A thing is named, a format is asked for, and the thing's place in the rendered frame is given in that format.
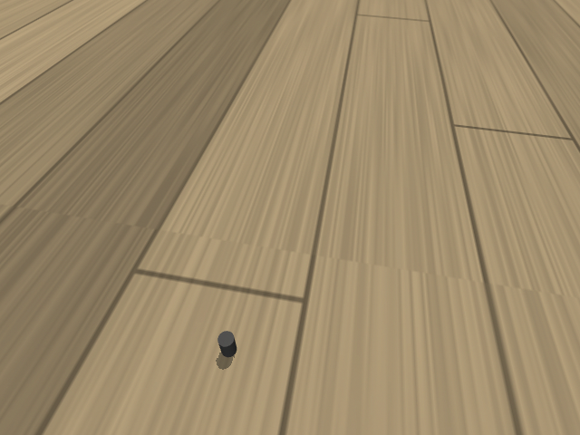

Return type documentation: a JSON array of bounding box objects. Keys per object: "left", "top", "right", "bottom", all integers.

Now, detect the can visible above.
[{"left": 217, "top": 331, "right": 237, "bottom": 357}]

